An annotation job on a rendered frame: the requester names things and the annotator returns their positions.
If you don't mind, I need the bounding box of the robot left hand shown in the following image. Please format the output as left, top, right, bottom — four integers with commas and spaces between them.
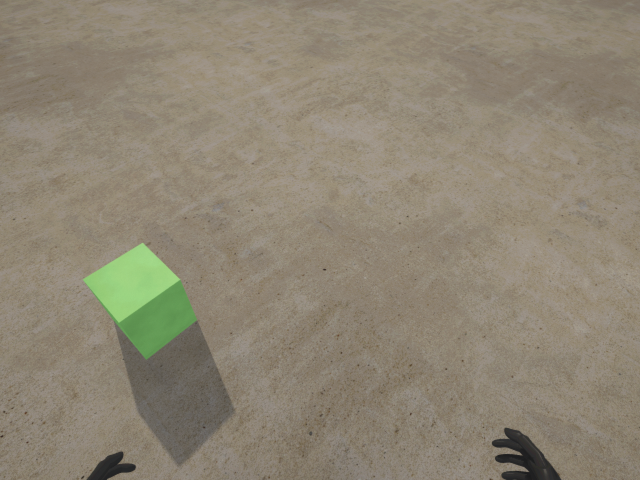
87, 451, 136, 480

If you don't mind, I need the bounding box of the carton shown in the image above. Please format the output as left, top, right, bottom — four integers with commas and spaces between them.
83, 243, 197, 360

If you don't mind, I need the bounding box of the robot right hand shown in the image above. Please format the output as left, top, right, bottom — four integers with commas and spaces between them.
492, 428, 561, 480

